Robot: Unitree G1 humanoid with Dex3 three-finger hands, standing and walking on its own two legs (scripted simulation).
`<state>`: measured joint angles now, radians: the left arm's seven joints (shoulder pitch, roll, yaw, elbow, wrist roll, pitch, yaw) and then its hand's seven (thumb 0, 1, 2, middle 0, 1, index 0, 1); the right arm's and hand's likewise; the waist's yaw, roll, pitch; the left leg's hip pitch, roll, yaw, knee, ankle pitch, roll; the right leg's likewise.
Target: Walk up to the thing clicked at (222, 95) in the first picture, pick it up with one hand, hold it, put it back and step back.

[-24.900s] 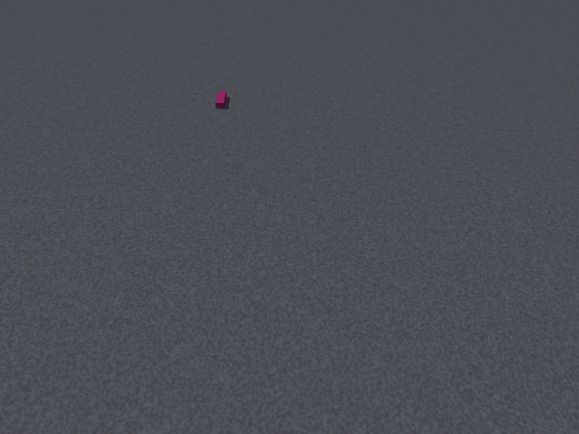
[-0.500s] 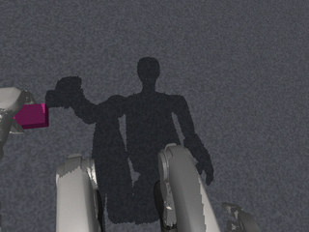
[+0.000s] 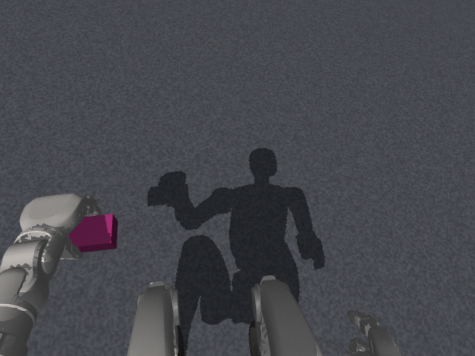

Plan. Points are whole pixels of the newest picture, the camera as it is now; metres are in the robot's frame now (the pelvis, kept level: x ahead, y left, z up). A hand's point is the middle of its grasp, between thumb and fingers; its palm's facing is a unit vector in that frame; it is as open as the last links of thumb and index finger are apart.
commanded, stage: lift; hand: left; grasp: from above
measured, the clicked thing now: (74, 235) +0.37 +0.26 -0.11
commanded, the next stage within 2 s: hold in 0.64 s
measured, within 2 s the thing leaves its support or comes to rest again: neither
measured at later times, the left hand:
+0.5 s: hand (48, 206) +0.36 +0.24 +0.04, palm faces -0.45 -0.07 -0.89, open 8.4 cm
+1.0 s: hand (32, 177) +0.37 +0.23 +0.10, palm faces -0.47 -0.06 -0.88, open 8.4 cm
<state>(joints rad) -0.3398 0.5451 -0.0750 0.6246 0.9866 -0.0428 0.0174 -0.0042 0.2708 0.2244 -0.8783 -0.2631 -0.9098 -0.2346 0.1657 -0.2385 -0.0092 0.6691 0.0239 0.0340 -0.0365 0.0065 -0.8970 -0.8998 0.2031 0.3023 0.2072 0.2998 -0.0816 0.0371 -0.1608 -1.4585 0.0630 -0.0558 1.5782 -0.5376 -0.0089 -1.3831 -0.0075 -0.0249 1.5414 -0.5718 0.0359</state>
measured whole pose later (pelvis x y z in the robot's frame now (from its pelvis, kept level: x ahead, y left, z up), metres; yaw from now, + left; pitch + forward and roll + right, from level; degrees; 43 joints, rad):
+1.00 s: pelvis +0.07 +0.00 +0.17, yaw +1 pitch +7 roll -1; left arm -0.29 0.40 -0.18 0.79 1.03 -0.02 0.07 -0.01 0.24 0.33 -0.85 -0.31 -0.87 -0.29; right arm 0.24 -0.25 -0.05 0.74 0.03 0.02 -0.04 0.01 -0.90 -0.90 0.20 0.30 0.21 0.30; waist -0.04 0.02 -0.06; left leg -0.52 0.04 0.04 0.72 -0.32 -0.01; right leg -0.48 -0.03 0.02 0.70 -0.34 0.04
